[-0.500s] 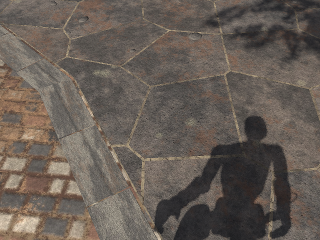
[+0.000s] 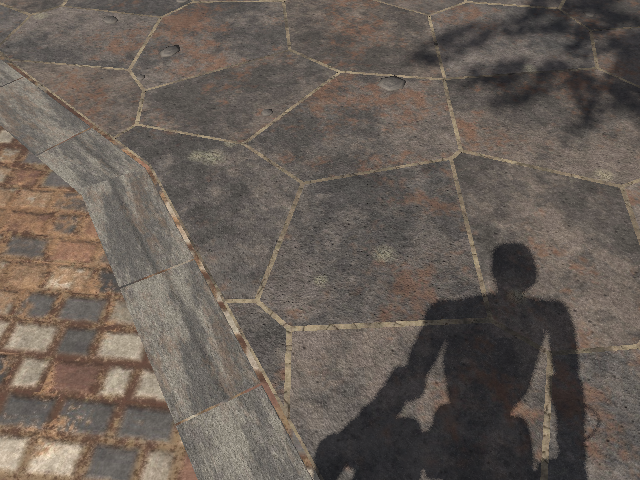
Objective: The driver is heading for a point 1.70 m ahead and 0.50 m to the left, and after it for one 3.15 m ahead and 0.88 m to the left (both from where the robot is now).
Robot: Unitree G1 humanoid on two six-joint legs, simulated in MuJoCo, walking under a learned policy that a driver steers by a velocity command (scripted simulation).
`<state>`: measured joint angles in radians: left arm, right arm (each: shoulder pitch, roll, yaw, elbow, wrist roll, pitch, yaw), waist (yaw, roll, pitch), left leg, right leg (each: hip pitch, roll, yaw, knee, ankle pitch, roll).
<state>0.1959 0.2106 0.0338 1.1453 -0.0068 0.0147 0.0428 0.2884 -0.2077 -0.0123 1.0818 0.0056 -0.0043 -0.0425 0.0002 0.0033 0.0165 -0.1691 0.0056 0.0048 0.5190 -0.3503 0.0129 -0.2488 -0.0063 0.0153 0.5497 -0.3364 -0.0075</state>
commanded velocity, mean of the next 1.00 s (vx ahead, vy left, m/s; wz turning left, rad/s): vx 0.42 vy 0.00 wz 0.33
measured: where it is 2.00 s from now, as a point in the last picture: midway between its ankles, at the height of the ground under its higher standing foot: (206, 310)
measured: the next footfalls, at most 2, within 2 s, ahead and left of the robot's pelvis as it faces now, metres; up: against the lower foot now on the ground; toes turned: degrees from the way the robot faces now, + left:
left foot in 0.62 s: +0.41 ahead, +0.12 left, +0.00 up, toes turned +13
right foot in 1.10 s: +0.74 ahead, +0.02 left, +0.00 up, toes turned +30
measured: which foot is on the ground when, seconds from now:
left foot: down 0.00-0.16, up 0.18-0.60, down 0.62-1.00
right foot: down 0.00-0.64, up 0.66-1.00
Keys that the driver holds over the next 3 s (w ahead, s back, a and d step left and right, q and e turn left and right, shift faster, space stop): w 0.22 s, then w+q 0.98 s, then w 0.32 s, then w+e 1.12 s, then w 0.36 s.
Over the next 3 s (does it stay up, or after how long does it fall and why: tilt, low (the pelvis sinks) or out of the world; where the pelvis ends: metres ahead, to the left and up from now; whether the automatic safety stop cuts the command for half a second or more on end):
stays up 1.45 0.45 0.01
